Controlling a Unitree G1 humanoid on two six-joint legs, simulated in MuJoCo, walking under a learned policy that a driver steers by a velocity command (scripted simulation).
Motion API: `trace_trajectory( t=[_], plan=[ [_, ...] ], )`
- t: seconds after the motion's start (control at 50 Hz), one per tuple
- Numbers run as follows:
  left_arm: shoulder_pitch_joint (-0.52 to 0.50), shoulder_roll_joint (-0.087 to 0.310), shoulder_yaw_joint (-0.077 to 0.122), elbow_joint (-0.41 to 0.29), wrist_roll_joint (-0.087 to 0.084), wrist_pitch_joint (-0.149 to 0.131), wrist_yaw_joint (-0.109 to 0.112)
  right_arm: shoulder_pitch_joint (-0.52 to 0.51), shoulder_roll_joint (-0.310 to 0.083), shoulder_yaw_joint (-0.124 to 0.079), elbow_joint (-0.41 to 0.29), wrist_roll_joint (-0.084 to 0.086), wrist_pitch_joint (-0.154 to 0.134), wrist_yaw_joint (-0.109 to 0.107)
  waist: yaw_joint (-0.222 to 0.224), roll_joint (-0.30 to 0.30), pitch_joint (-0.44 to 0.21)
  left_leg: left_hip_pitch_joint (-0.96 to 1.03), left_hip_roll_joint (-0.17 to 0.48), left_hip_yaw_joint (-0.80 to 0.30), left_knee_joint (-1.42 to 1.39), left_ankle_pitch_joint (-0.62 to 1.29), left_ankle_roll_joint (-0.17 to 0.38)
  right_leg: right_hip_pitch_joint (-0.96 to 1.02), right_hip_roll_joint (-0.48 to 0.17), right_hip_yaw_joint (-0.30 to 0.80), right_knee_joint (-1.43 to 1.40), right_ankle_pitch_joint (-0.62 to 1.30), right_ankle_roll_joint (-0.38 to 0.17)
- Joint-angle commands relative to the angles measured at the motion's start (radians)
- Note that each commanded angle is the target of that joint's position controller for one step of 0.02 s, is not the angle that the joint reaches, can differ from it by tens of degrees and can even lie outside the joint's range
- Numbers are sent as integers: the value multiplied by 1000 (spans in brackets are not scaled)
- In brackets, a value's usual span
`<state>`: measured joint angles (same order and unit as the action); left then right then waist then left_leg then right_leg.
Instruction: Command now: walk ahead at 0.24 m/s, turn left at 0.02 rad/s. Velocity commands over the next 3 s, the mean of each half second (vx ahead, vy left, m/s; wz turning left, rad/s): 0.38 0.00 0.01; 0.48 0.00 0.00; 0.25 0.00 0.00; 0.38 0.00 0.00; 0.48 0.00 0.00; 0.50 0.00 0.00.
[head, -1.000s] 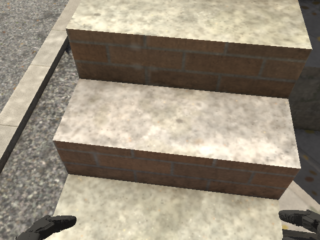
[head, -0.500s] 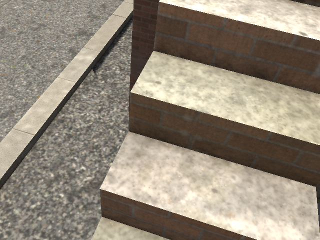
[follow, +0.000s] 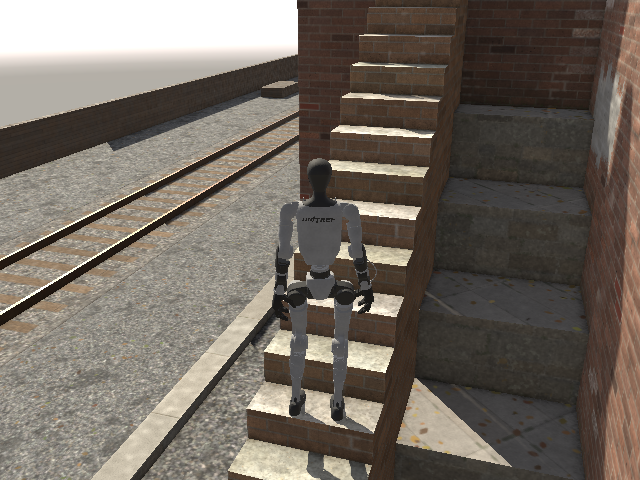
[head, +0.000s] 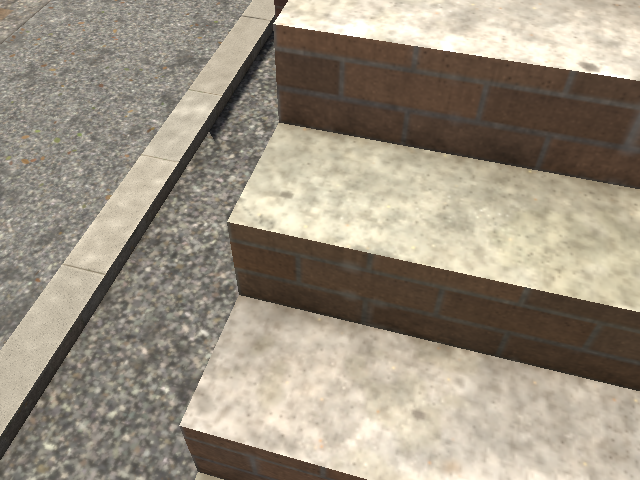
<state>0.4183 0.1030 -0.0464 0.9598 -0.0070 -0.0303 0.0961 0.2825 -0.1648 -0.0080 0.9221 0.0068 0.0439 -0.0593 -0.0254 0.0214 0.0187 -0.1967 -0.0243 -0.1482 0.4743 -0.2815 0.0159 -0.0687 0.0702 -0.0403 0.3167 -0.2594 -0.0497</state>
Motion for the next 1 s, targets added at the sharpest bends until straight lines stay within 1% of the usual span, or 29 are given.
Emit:
trace_trajectory(
  t=[0.02,0.14,0.22,0.26,0.3,0.38,0.42,0.44,0.46,0.48,0.5,0.52,0.54,0.58,0.6,0.66,0.7,0.72,0.74,0.76,0.78,0.8,0.82,0.84,0.86,0.88,0.92,0.96,1.0],
  plan=[
    [16,24,-9,-10,-10,-40,-15,-30,-31,-8,-54,10,-9,1,-6,-182,15,-162,29,56,48,40,55,116,-184,145,-79,256,-32],
    [9,92,32,46,-27,-43,-41,41,5,5,-23,21,-53,20,-7,-81,85,-201,41,171,161,-42,73,104,-238,199,-82,359,-140],
    [-76,84,35,21,-15,-45,-56,188,-34,-4,20,51,-78,23,-81,41,35,163,99,75,-33,465,80,-72,-99,41,146,705,-78],
    [-97,53,33,-2,-23,-55,-70,292,-64,-8,58,56,-61,5,-92,176,-36,414,193,-66,-102,568,110,-305,-33,-7,312,386,-29],
    [-134,28,30,-13,-17,-65,-95,251,-69,-7,59,18,-46,-1,-97,248,-22,346,355,-188,-189,674,186,-404,-23,-73,687,-181,-15],
    [-147,74,52,-113,-24,-81,-131,-20,-110,-1,36,-36,-22,6,77,99,37,15,300,-15,-191,629,171,-429,-83,6,1048,-249,-45],
    [-100,54,32,-158,-23,-74,-129,-90,-125,11,20,17,-26,5,202,79,64,-76,229,143,-115,1050,85,-247,-142,96,592,-271,-117],
    [51,118,51,-113,-29,-82,-133,-79,-196,2,26,55,-29,11,277,0,63,49,170,136,27,1142,109,-184,-122,38,225,-69,-103],
    [169,90,41,-41,-44,-70,-119,-85,-217,-3,0,81,-33,16,304,-85,25,181,138,158,228,1127,131,-101,-73,-27,-206,161,-84],
    [91,50,6,-12,-17,-54,-122,-87,-174,2,-46,58,-52,29,198,-209,0,197,70,173,557,711,105,-86,-108,-9,-330,340,-95],
    [-25,18,-40,2,10,-55,-117,-76,-72,-4,-89,24,-64,48,47,-474,-58,-142,-30,203,871,-63,57,140,-202,112,-74,1096,-53],
    [19,44,-43,50,11,-45,-104,-96,-54,-18,-109,32,-103,64,13,-403,-97,-434,-76,160,1291,-214,76,286,-253,78,166,1872,73],
    [128,74,-37,63,19,-23,-90,-27,-41,-23,-102,74,-124,85,15,-376,-166,-510,-93,79,1367,-129,68,344,-297,70,206,1913,127],
    [87,161,21,83,57,-5,-78,-183,-100,-41,-186,55,-119,96,-5,-74,9,-753,-81,179,1356,-158,39,296,-254,113,60,1362,17],
    [16,163,28,78,69,-8,-79,-266,-94,-37,-232,66,-103,97,-12,-129,120,-882,-92,221,1488,-281,37,234,-244,109,17,1303,-21],
    [23,92,4,133,47,-3,-92,-429,-43,4,-403,46,-98,73,-47,-100,150,-1073,-61,176,1534,-351,77,177,-254,70,-66,1134,-52],
    [-5,100,-16,100,5,-18,-84,-363,-38,20,-418,49,-47,42,-114,0,43,-662,-34,224,1142,-218,82,-94,-187,-41,-151,1100,-24],
    [-147,178,-9,36,-24,-40,-80,-122,-99,-4,-354,39,-7,18,-242,10,-91,-173,-66,258,906,-141,71,-301,-152,-100,-134,1226,-13],
    [-3,384,49,42,-107,-71,-55,-61,-204,-25,-357,37,34,-16,-243,10,-201,45,-182,350,643,-478,51,-204,-159,-43,-69,1596,1],
    [3,449,70,58,-112,-63,-40,15,-259,-50,-316,48,40,-39,-316,93,-209,81,-148,283,496,-379,61,-62,-151,2,168,1734,76],
    [-94,495,92,47,-93,-36,-38,184,-250,-61,-270,64,26,-44,-432,248,-326,151,33,45,241,-154,128,-14,-101,14,675,1080,98],
    [-55,394,73,-48,-27,-18,-56,168,-308,-52,-215,-8,21,-52,-308,660,-610,347,212,-400,266,301,152,-259,160,56,1209,-258,99],
    [-325,277,63,-202,32,-41,-65,-6,-183,-8,-256,-65,7,-52,-263,311,-415,53,178,-496,258,404,152,-543,214,214,1583,-314,95],
    [-444,103,26,-362,67,-46,-82,-130,-93,37,-236,-68,-31,-37,-142,152,-139,-201,198,-544,223,191,156,-783,214,253,1739,-413,25],
    [-366,-13,-17,-388,88,-70,-104,-174,-40,45,-179,-65,-65,-17,-38,-62,-46,-284,187,-530,245,92,160,-820,196,263,1709,-352,-34],
    [-239,-29,-31,-389,101,-73,-120,-208,14,60,-157,-67,-88,5,58,-123,9,-350,160,-465,271,-3,159,-822,189,272,1724,-301,-41],
    [-95,36,-21,-356,53,-38,-129,-212,88,81,-126,-50,-110,40,148,-93,-15,-434,127,-285,308,-158,150,-777,148,245,1817,-216,-12],
    [-58,95,-2,-348,-2,0,-99,-164,16,65,-164,-3,-129,70,174,-92,-41,-382,150,-178,229,-49,119,-764,94,206,1686,-68,49],
    [-53,168,21,-353,-29,40,-82,-215,-46,45,-212,7,-135,86,204,-84,2,-496,166,-133,138,-64,121,-647,63,106,1446,-34,85]
  ],
)
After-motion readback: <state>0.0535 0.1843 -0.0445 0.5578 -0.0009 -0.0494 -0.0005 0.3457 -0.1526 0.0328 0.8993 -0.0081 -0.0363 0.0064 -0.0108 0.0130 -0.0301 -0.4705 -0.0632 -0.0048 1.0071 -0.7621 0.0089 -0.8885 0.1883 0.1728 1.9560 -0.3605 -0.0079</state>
